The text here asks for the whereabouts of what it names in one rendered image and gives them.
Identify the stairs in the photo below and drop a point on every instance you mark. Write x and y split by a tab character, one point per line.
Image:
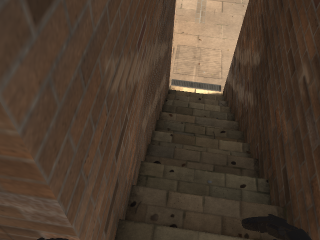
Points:
198	180

